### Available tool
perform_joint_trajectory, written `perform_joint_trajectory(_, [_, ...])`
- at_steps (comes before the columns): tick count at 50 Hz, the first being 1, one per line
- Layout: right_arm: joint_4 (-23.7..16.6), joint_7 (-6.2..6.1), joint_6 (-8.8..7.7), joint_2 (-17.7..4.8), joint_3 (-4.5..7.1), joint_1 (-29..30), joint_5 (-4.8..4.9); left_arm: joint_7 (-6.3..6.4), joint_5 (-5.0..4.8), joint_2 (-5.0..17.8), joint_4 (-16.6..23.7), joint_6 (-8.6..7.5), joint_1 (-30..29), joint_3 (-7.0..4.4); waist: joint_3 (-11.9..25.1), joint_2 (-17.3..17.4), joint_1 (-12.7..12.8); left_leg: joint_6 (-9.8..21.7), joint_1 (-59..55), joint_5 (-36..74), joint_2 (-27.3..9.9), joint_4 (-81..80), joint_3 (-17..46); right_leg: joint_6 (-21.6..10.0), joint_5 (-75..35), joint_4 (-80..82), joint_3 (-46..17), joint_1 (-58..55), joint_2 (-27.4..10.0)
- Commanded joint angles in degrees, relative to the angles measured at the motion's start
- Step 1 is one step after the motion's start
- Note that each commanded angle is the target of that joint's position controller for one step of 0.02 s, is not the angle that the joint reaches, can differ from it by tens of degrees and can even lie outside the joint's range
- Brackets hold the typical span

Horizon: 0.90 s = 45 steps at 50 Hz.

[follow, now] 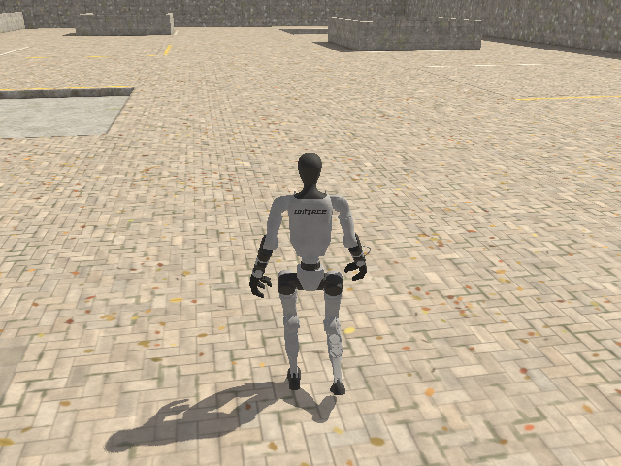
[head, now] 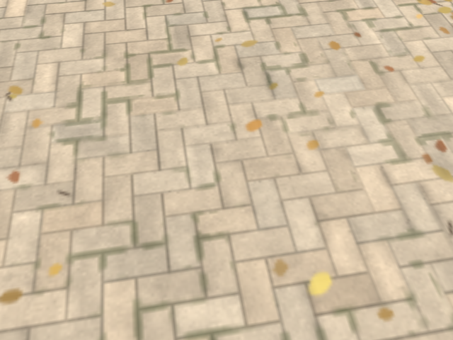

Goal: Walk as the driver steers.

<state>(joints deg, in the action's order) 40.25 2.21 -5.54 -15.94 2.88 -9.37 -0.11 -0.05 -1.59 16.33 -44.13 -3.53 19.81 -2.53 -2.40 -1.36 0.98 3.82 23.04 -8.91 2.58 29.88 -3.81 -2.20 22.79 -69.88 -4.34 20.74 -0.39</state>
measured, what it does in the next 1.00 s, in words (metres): walks ahead: right foot, then left foot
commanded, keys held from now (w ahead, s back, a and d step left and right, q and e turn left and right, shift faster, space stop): w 0.52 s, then w+q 0.48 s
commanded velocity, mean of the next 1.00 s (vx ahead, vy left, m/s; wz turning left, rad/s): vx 0.50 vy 0.00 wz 0.15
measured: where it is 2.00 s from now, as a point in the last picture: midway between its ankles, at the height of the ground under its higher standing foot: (188, 176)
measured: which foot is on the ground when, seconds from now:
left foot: down 0.00-0.42, up 0.44-0.92, down 0.94-1.00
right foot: up 0.00-0.38, down 0.40-0.96, up 0.98-1.00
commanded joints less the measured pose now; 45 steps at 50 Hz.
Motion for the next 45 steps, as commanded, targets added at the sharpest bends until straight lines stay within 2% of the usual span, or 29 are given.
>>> perform_joint_trajectory(1, [-1.98, -0.35, -0.67, -5.77, 1.47, -2.94, -0.62, 0.12, 0.41, 5.98, 5.17, -0.84, -0.89, -1.78, 4.28, 5.41, -0.27, 10.4, -12.5, -3.74, -15.78, -19.19, 22.31, -0.06, -5.68, 0.44, -1.59, 13.77, -6.87])
perform_joint_trajectory(3, [-1.05, -0.36, -1.38, -6.1, 1.58, -2.98, -0.1, 0.38, 0.64, 4.22, 4.41, 0.13, 0.4, -1.39, 3.27, 5.92, 0.85, 11.4, -9.05, -0.11, -15.05, -21.56, 17.95, 1.07, -6.98, 3.7, -0.51, 13.18, -7.47])
perform_joint_trajectory(5, [-0.05, -0.68, -1.57, -7.37, 1.93, -3.96, 0.06, 0.66, 1.37, 3.78, 5.63, 0.17, -3.22, -1.14, 1.35, 5.03, 0.38, 11.75, -8.57, 3.08, -14.82, -23.19, 14.87, 2.47, -11.99, 9.13, 0.02, 16.23, -8.23])
perform_joint_trajectory(7, [0.63, -1.06, -1.27, -7.96, 2.06, -5.15, 0.3, 0.52, 1.64, 3.22, 6.49, -0.36, -7.1, -0.83, 0.63, 4.18, -0.85, 10.9, -10.13, 5.43, -13.73, -23.51, 11.86, 3.16, -19.1, 16.73, 0.54, 17.52, -8.4])
perform_joint_trajectory(10, [1.61, -1.45, -0.54, -9.04, 2.21, -7.43, 0.84, -0.22, 1.33, 1.93, 7.58, -1.27, -13.29, -0.26, -0.33, 3.82, -3.5, 8.82, -11.37, 7.27, -12.08, -22.76, 7.68, 3.36, -27.41, 29.1, 2.77, 14.68, -6.32])
perform_joint_trajectory(12, [2.73, -1.44, -0.04, -9.97, 2.4, -10.26, 1.23, -0.9, 0.85, 1.81, 8.62, -1.64, -16.91, -0.15, -0.78, 4.03, -5.34, 8.53, -13.78, 6.36, -13.16, -21.86, 7.77, 3.3, -28.82, 33.49, 3.67, 13.7, -5.16])
perform_joint_trajectory(14, [3.6, -1.45, 0.63, -10.35, 2.54, -11.82, 1.48, -1.59, 0.51, 2.46, 9.76, -1.87, -19.38, -0.33, -1.31, 4.45, -6.05, 8.16, -17.86, 6.3, -14.94, -20.1, 8.77, 2.41, -26.9, 36.69, 3.46, 14.57, -4.52])
perform_joint_trajectory(17, [4.38, -1.84, 1.74, -11.16, 2.91, -11.92, 1.68, -2.37, 0.52, 4.16, 10.47, -2.19, -18.74, -0.98, -0.56, 5.62, -4.35, 6.75, -23.45, 11.09, -17.5, -15.92, 10.26, 0.05, -19.92, 40.0, 3.61, 12.72, -3.3])
perform_joint_trajectory(18, [4.39, -2.0, 2.07, -11.53, 2.98, -11.0, 1.72, -2.37, 0.64, 5.1, 9.89, -2.3, -15.86, -1.49, 1.06, 6.21, -2.32, 5.9, -24.23, 17.96, -17.1, -12.33, 9.64, -0.98, -18.28, 41.23, 4.81, 8.37, -2.01])
perform_joint_trajectory(19, [4.36, -2.12, 2.41, -10.84, 2.65, -10.25, 1.63, -2.07, 0.91, 6.96, 8.0, -2.34, -9.17, -2.63, 5.27, 5.5, 1.44, 4.45, -23.35, 26.66, -14.51, -3.71, 7.17, -2.55, -18.44, 43.02, 6.6, -1.11, -0.15])
perform_joint_trajectory(20, [3.62, -2.33, 2.4, -8.13, 1.48, -10.56, 0.77, -1.48, 1.32, 10.38, 5.79, -2.26, 0.62, -3.99, 13.2, 3.31, 5.45, 2.25, -16.21, 23.08, -11.48, 10.09, 4.43, -5.26, -20.02, 40.59, 2.59, -16.84, -4.34])
perform_joint_trajectory(21, [1.61, -2.1, 1.31, -2.6, -0.39, -16.7, 0.31, -1.15, 2.42, 17.01, 5.16, -1.97, 6.62, -5.44, 21.93, -9.58, 4.09, -2.34, 7.38, 1.73, -2.82, 33.47, 1.38, -14.2, -12.75, 41.66, -22.83, -39.96, -19.45])
perform_joint_trajectory(22, [2.15, -1.91, 0.07, -3.73, -0.42, -15.53, 0.8, -1.33, 1.44, 13.59, 4.68, -1.83, 8.88, -4.57, 25.7, -14.0, 5.45, -2.73, 17.39, -23.93, 0.28, 42.47, 9.12, -16.77, -5.51, 50.85, -39.04, -43.49, -22.6])
perform_joint_trajectory(23, [0.94, -1.48, -0.59, -8.58, 0.9, -10.66, 2.34, -1.31, 1.17, 10.27, 4.73, -1.79, 5.69, -3.34, 17.42, -9.19, 5.6, -2.03, 23.09, -21.32, -3.36, 46.48, 10.47, -13.89, -2.03, 51.76, -31.72, -38.23, -20.79])
perform_joint_trajectory(24, [-0.19, -1.39, -0.81, -8.62, 0.79, -6.59, 2.4, -1.22, 1.12, 8.78, 5.33, -1.6, 1.74, -2.75, 11.68, -5.46, 4.33, -1.56, 23.3, -16.17, -6.31, 44.81, 8.4, -12.24, -5.37, 52.39, -23.93, -30.26, -18.65])
perform_joint_trajectory(25, [-0.53, -1.47, -0.66, -8.1, 0.81, -4.62, 1.32, -1.39, 1.42, 7.22, 5.51, -1.53, -1.81, -2.21, 7.38, -2.27, 2.57, -1.74, 21.42, -12.05, -8.25, 41.11, 7.6, -11.6, -10.18, 54.17, -18.71, -22.4, -16.32])
perform_joint_trajectory(26, [-0.32, -1.5, -0.05, -7.76, 1.14, -5.31, 0.87, -1.51, 1.82, 5.78, 5.82, -1.8, -4.14, -1.72, 5.56, -3.24, 0.42, -1.99, 17.77, -8.98, -10.04, 37.93, 8.06, -11.04, -13.98, 56.12, -15.01, -16.88, -14.43])
perform_joint_trajectory(28, [1.09, -1.41, 1.51, -5.77, 0.89, -8.47, 1.32, -1.52, 1.87, 5.43, 5.34, -2.6, -5.87, -1.81, 4.96, -4.46, -1.67, -3.04, 13.47, -5.91, -10.63, 36.26, 7.76, -11.27, -17.87, 59.44, -9.52, -11.89, -13.13])
perform_joint_trajectory(30, [0.82, -1.76, 2.46, -5.0, 0.81, -7.26, 1.4, -1.21, 2.15, 6.41, 4.07, -3.37, -5.46, -2.26, 3.01, -3.18, -1.87, -4.17, 14.97, -2.16, -10.52, 33.52, 8.56, -11.39, -21.95, 61.59, -4.49, -10.25, -13.07])
perform_joint_trajectory(33, [-0.5, -1.78, 2.46, -4.31, 0.8, -2.93, 1.28, -0.45, 2.39, 6.99, 2.39, -3.37, -4.0, -2.52, 1.24, -1.83, -0.55, -4.86, 18.05, 6.5, -9.48, 24.77, 9.97, -9.95, -25.64, 62.45, 1.67, -12.47, -12.36])
perform_joint_trajectory(36, [-1.86, -0.89, 2.0, -3.09, 0.44, 1.83, 1.22, 0.02, 2.12, 7.81, 1.57, -3.13, -3.6, -2.62, -0.07, -1.77, 1.36, -4.26, 16.07, 14.59, -8.22, 14.29, 7.27, -8.05, -25.87, 63.1, 6.87, -13.8, -11.5])
perform_joint_trajectory(39, [-4.11, 0.14, 1.83, -2.06, 0.01, 6.75, 1.27, 0.31, 1.66, 8.69, -0.21, -2.42, -0.82, -2.95, -2.02, -0.92, 3.64, -3.07, 17.35, 15.27, -7.71, 8.4, 5.47, -7.5, -26.45, 62.35, 8.96, -18.91, -13.46])
perform_joint_trajectory(41, [-5.77, 0.87, 1.84, -2.22, 0.04, 8.8, 1.29, 0.43, 1.2, 9.14, -1.12, -1.57, 0.13, -3.22, -2.79, -0.81, 4.11, -1.84, 19.1, 11.87, -7.32, 6.18, 4.45, -6.92, -29.06, 60.31, 9.85, -23.56, -14.92])
perform_joint_trajectory(43, [-7.18, 1.59, 1.86, -2.99, 0.39, 9.06, 1.21, 0.77, 0.79, 10.06, -1.33, -0.59, -0.51, -3.6, -2.3, -1.59, 3.1, -0.13, 18.03, 6.19, -5.99, 4.92, 2.31, -5.81, -38.7, 56.29, 11.14, -26.86, -15.87])
perform_joint_trajectory(45, [-7.2, 1.75, 2.2, -5.14, 1.57, 4.55, 1.06, 1.45, 0.67, 11.89, -0.81, 0.32, -1.77, -4.16, 2.07, -3.9, -0.07, 2.13, 9.79, 0.08, -2.11, 5.37, -1.42, -4.33, -59.07, 47.2, 13.05, -28.16, -15.45])
Keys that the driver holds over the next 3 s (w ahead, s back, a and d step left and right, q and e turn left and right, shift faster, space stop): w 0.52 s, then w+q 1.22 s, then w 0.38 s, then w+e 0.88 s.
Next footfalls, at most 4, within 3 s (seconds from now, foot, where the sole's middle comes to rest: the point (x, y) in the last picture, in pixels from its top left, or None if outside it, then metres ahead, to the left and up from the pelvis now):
0.40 right None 0.40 -0.16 -0.76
0.94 left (206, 262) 0.69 0.10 -0.76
1.42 right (238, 179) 1.02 0.00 -0.76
1.94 left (132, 165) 1.07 0.39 -0.76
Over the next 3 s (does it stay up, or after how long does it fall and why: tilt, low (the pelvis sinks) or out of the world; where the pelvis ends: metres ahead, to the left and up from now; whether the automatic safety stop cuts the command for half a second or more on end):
stays up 1.50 0.59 0.00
